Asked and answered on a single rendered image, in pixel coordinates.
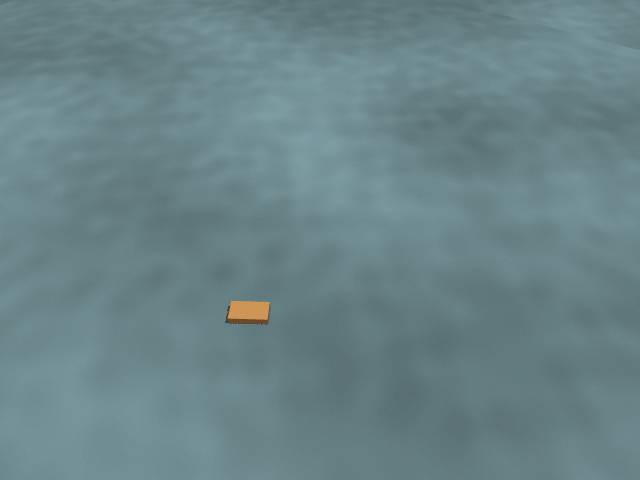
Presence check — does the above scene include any small box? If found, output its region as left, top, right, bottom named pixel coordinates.
left=228, top=301, right=271, bottom=324

